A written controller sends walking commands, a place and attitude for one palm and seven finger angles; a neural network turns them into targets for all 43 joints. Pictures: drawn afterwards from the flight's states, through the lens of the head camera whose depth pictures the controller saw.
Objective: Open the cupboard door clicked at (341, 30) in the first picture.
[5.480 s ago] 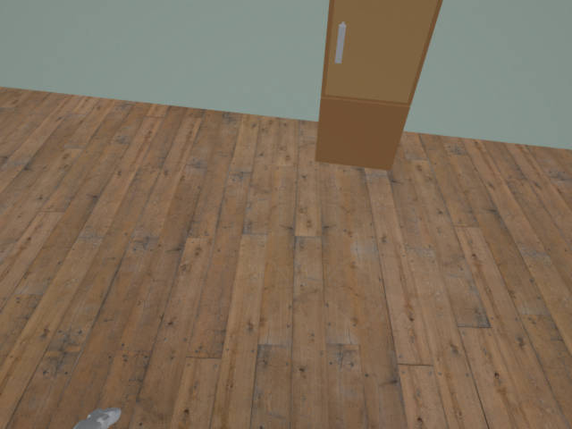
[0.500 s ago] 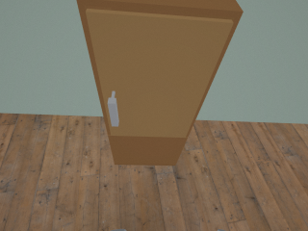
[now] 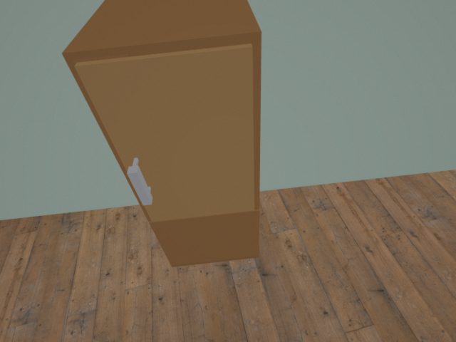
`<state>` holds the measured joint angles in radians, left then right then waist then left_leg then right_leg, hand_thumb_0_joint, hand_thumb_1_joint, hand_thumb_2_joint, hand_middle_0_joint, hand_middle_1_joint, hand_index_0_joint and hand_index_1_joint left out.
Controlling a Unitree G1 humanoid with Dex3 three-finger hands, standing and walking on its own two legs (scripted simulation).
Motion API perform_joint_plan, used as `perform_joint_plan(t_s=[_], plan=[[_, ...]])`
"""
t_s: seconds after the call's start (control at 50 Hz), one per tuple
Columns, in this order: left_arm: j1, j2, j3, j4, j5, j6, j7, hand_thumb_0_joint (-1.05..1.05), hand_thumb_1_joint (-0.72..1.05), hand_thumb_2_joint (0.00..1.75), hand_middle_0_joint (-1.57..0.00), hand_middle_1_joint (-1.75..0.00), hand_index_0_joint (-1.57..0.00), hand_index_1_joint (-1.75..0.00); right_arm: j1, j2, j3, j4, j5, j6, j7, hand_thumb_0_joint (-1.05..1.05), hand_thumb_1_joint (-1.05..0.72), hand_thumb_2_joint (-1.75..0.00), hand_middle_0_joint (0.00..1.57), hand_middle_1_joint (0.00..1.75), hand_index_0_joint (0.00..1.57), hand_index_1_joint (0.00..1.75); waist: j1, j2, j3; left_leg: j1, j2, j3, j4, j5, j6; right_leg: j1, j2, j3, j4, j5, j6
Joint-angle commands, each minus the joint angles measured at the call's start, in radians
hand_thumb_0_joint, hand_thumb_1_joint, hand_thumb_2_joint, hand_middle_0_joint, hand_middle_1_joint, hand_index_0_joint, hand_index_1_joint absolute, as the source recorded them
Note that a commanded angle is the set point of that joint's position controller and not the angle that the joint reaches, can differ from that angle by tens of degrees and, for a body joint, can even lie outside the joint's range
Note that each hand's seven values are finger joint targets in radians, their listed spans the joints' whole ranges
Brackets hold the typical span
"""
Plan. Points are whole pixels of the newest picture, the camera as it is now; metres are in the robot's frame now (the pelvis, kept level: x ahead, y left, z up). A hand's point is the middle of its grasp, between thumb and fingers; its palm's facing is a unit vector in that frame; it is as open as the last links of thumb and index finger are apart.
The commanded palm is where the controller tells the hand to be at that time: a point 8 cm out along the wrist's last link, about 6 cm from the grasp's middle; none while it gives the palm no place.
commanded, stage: come to a stop and stand still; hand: left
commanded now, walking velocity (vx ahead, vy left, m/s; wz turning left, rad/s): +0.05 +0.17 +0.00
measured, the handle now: (141, 181) +0.56 +0.30 -0.11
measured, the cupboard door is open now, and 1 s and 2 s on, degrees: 0 0 0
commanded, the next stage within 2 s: look again from close up in 0.80 s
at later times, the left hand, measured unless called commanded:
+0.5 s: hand out of the picture -0.01 +0.24 -0.20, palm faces +0.09 -0.98 -0.20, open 7.4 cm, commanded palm none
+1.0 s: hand out of the picture +0.02 +0.25 -0.19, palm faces +0.00 -0.98 -0.22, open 7.4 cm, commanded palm none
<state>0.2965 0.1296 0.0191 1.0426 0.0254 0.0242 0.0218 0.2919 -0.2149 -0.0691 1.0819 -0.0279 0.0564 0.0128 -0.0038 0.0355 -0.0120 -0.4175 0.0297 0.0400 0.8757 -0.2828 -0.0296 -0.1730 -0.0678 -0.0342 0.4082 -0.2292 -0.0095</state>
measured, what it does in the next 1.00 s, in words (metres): steps on the spot: left foot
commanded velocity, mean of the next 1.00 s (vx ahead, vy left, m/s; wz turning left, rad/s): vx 0.01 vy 0.02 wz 0.00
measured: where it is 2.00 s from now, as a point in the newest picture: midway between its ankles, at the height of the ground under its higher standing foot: outside the picture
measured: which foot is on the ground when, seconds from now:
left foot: up 0.00-0.30, down 0.32-1.00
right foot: down 0.00-1.00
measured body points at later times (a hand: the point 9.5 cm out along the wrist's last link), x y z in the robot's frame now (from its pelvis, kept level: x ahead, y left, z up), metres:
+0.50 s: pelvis +0.01 +0.06 -0.02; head +0.02 +0.07 +0.43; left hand -0.02 +0.29 -0.18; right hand +0.10 -0.16 -0.16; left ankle -0.02 +0.17 -0.75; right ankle +0.00 -0.07 -0.75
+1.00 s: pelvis +0.00 +0.07 -0.01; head +0.03 +0.07 +0.44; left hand +0.02 +0.30 -0.17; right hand -0.01 -0.15 -0.17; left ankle -0.02 +0.17 -0.75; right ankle +0.00 -0.07 -0.75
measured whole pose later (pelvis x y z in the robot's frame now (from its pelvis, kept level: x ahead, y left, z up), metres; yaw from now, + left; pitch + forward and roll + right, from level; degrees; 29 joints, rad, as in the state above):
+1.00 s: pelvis +0.00 +0.07 -0.01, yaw +1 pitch -1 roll +0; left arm 0.23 0.16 -0.01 1.11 0.01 -0.02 0.05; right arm 0.29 -0.16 0.00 1.11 -0.02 -0.02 -0.03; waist -0.02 0.01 0.06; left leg -0.17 0.01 0.08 0.49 -0.30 0.02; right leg -0.20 -0.06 -0.06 0.48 -0.26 0.04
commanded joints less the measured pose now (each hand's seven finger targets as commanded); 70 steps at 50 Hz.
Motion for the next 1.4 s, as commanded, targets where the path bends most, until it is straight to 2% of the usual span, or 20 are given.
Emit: perform_joint_plan(t_s=[0.0,0.16,0.24,0.26,0.3,0.34,0.36,0.38,0.46,0.5,0.56,0.7,0.86,0.88,0.9,0.96,1.04,1.1,1.18,1.38], plan=[[0.039,0.202,0.059,-0.051,-0.005,-0.04,0.017,0.0,0.9,0.9,-0.2,-0.3,-0.2,-0.3,-0.006,-0.055,-0.011,-0.064,0.005,-0.022,-0.004,0.0,-0.9,-0.9,0.2,0.3,0.2,0.3,0.041,-0.188,0.081,-0.137,0.012,-0.027,0.08,0.008,-0.024,0.056,-0.236,0.182,-0.197,-0.001,-0.09],[0.104,0.209,0.066,-0.015,0.01,-0.038,0.023,0.0,0.9,0.9,-0.2,-0.3,-0.2,-0.3,-0.079,-0.023,0.009,-0.105,0.017,-0.033,-0.014,0.0,-0.9,-0.9,0.2,0.3,0.2,0.3,0.074,-0.238,0.019,-0.032,0.002,-0.004,-0.149,-0.138,-0.02,0.126,-0.268,0.211,-0.105,0.313,-0.15],[0.025,0.2,0.058,-0.007,-0.001,-0.028,0.02,0.0,0.9,0.9,-0.2,-0.3,-0.2,-0.3,0.023,-0.01,0.019,-0.058,0.024,-0.049,-0.024,0.0,-0.9,-0.9,0.2,0.3,0.2,0.3,0.004,-0.239,-0.005,0.276,-0.03,0.045,-0.468,0.086,-0.004,-0.036,-0.168,0.118,-0.017,0.264,-0.069],[0.022,0.172,0.05,-0.008,-0.007,-0.024,0.018,0.0,0.9,0.9,-0.2,-0.3,-0.2,-0.3,0.047,-0.033,0.019,-0.045,0.023,-0.061,-0.029,0.0,-0.9,-0.9,0.2,0.3,0.2,0.3,-0.003,-0.168,-0.024,0.356,0.011,0.022,-0.521,0.154,0.008,-0.074,-0.117,0.081,0.044,0.211,-0.035],[0.054,0.09,0.029,-0.011,-0.012,-0.013,0.014,0.0,0.9,0.9,-0.2,-0.3,-0.2,-0.3,0.026,-0.142,0.001,-0.063,0.017,-0.066,-0.038,0.0,-0.9,-0.9,0.2,0.3,0.2,0.3,0.012,0.125,-0.019,0.348,0.263,-0.228,-0.568,0.285,0.118,-0.178,-0.017,-0.031,0.169,-0.16,0.037],[0.032,0.066,0.02,-0.011,-0.006,-0.012,0.011,0.0,0.9,0.9,-0.2,-0.3,-0.2,-0.3,-0.039,-0.131,0.011,-0.074,0.004,-0.059,-0.044,0.0,-0.9,-0.9,0.2,0.3,0.2,0.3,0.025,0.077,0.095,0.188,0.252,-0.189,-0.621,0.188,0.15,-0.167,-0.008,-0.021,0.226,-0.2,0.037],[0.013,0.069,0.016,0.008,-0.003,-0.005,0.012,0.0,0.9,0.9,-0.2,-0.3,-0.2,-0.3,-0.049,-0.099,0.02,-0.058,0.006,-0.067,-0.049,0.0,-0.9,-0.9,0.2,0.3,0.2,0.3,0.015,0.183,0.105,0.213,0.215,-0.174,-0.638,0.268,0.144,-0.164,-0.02,-0.025,0.241,-0.192,0.039],[0.015,0.085,0.016,0.021,-0.005,-0.005,0.01,0.0,0.9,0.9,-0.2,-0.3,-0.2,-0.3,-0.056,-0.08,0.028,-0.05,0.008,-0.068,-0.053,0.0,-0.9,-0.9,0.2,0.3,0.2,0.3,0.019,0.206,0.102,0.241,0.193,-0.139,-0.604,0.403,0.142,-0.158,-0.02,-0.015,0.243,-0.173,0.035],[0.081,0.102,0.012,0.06,-0.01,-0.02,0.009,0.0,0.9,0.9,-0.2,-0.3,-0.2,-0.3,-0.079,-0.067,0.034,-0.05,0.018,-0.07,-0.058,0.0,-0.9,-0.9,0.2,0.3,0.2,0.3,0.042,0.077,0.043,0.271,0.129,-0.065,-0.483,0.482,0.102,-0.029,-0.027,0.013,0.021,0.069,0.029],[0.068,0.132,0.01,0.063,-0.008,-0.031,0.013,0.0,0.9,0.9,-0.2,-0.3,-0.2,-0.3,-0.059,-0.043,0.032,-0.047,0.026,-0.071,-0.053,0.0,-0.9,-0.9,0.2,0.3,0.2,0.3,0.02,-0.037,0.025,0.265,0.085,-0.043,-0.464,0.366,0.061,0.011,-0.069,0.062,-0.008,0.284,0.008],[0.02,0.121,0.006,0.06,-0.009,-0.035,0.014,0.0,0.9,0.9,-0.2,-0.3,-0.2,-0.3,-0.044,-0.049,0.031,-0.029,0.022,-0.071,-0.05,0.0,-0.9,-0.9,0.2,0.3,0.2,0.3,0.004,-0.151,0.033,0.293,0.089,-0.041,-0.487,0.313,0.048,-0.006,-0.069,0.047,-0.005,0.307,0.007],[-0.004,0.126,0.006,0.06,-0.013,-0.026,0.017,0.0,0.9,0.9,-0.2,-0.3,-0.2,-0.3,-0.031,-0.042,0.046,0.012,0.019,-0.081,-0.05,0.0,-0.9,-0.9,0.2,0.3,0.2,0.3,0.016,-0.013,0.039,0.28,0.095,-0.048,-0.541,0.321,0.051,0.04,-0.055,0.029,-0.029,0.194,0.015],[-0.007,0.128,0.002,0.075,-0.018,-0.025,0.017,0.0,0.9,0.9,-0.2,-0.3,-0.2,-0.3,0.009,-0.039,0.055,0.045,0.019,-0.084,-0.054,0.0,-0.9,-0.9,0.2,0.3,0.2,0.3,0.018,-0.008,0.048,0.283,0.094,-0.046,-0.556,0.333,0.047,0.062,-0.058,0.023,-0.042,0.207,0.012],[0.067,0.15,-0.01,0.091,-0.004,-0.055,0.06,0.0,0.9,0.9,-0.2,-0.3,-0.2,-0.3,-0.046,-0.079,0.053,-0.03,0.029,-0.097,-0.041,0.0,-0.9,-0.9,0.2,0.3,0.2,0.3,0.032,-0.04,0.078,0.218,0.104,-0.027,-0.351,0.479,0.024,0.001,-0.092,0.082,0.005,0.513,0.001],[0.042,0.186,-0.004,0.072,-0.006,-0.071,0.049,0.0,0.9,0.9,-0.2,-0.3,-0.2,-0.3,-0.015,-0.064,0.057,-0.058,0.025,-0.092,-0.035,0.0,-0.9,-0.9,0.2,0.3,0.2,0.3,-0.008,-0.009,0.047,0.213,0.073,-0.015,-0.381,0.434,0.021,0.042,-0.114,0.032,0.062,0.631,-0.013],[0.035,0.134,-0.013,0.046,-0.017,-0.06,0.034,0.0,0.9,0.9,-0.2,-0.3,-0.2,-0.3,0.082,-0.048,0.054,-0.031,0.014,-0.099,-0.048,0.0,-0.9,-0.9,0.2,0.3,0.2,0.3,-0.005,-0.001,-0.127,0.278,0.097,-0.052,-0.395,0.493,0.056,0.086,-0.063,0.011,0.122,0.345,-0.026],[0.017,0.11,-0.016,0.034,-0.012,-0.041,0.023,0.0,0.9,0.9,-0.2,-0.3,-0.2,-0.3,0.057,-0.042,0.056,-0.047,0.014,-0.086,-0.046,0.0,-0.9,-0.9,0.2,0.3,0.2,0.3,0.001,-0.058,0.051,0.176,0.093,-0.063,-0.449,0.262,0.067,-0.009,-0.041,0.014,0.069,0.114,-0.015],[0.021,0.11,-0.018,0.029,-0.01,-0.036,0.018,0.0,0.9,0.9,-0.2,-0.3,-0.2,-0.3,0.058,-0.029,0.058,-0.048,0.014,-0.082,-0.039,0.0,-0.9,-0.9,0.2,0.3,0.2,0.3,0.003,-0.009,0.14,0.108,0.08,-0.075,-0.512,0.076,0.068,-0.047,-0.034,0.026,0.043,0.02,-0.015],[0.043,0.104,-0.016,0.023,-0.009,-0.035,0.015,0.0,0.9,0.9,-0.2,-0.3,-0.2,-0.3,0.065,-0.035,0.054,-0.053,0.013,-0.079,-0.036,0.0,-0.9,-0.9,0.2,0.3,0.2,0.3,0.002,-0.028,0.159,0.075,0.075,-0.093,-0.568,-0.111,0.069,-0.065,-0.022,0.034,0.03,-0.03,-0.013],[0.089,0.092,-0.012,0.022,-0.007,-0.043,0.013,0.0,0.9,0.9,-0.2,-0.3,-0.2,-0.3,0.081,-0.019,0.053,-0.031,0.016,-0.079,-0.035,0.0,-0.9,-0.9,0.2,0.3,0.2,0.3,0.001,-0.048,0.123,0.112,0.063,-0.07,-0.557,-0.104,0.066,-0.083,-0.035,0.065,-0.024,-0.071,-0.012]])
